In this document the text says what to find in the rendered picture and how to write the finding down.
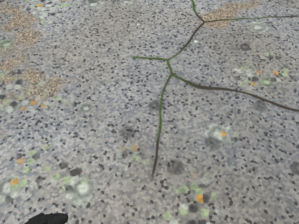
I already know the robot left hand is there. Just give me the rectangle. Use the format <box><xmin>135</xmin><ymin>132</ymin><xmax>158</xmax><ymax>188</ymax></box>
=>
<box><xmin>24</xmin><ymin>213</ymin><xmax>68</xmax><ymax>224</ymax></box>

